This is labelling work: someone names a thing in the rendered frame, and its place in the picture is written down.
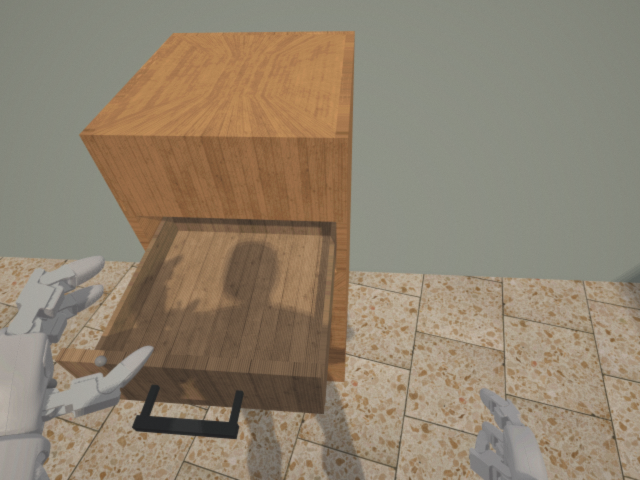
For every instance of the left robot forearm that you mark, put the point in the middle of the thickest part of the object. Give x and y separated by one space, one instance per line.
22 457

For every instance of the drawer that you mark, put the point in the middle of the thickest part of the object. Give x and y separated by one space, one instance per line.
227 304

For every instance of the handle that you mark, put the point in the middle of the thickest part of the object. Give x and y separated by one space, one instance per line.
192 427

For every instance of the cabinet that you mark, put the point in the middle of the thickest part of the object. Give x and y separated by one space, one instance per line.
237 125

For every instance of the right robot hand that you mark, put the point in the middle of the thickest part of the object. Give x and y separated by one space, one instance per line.
518 456

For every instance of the left robot hand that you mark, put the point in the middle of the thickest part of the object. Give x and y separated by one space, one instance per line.
26 363

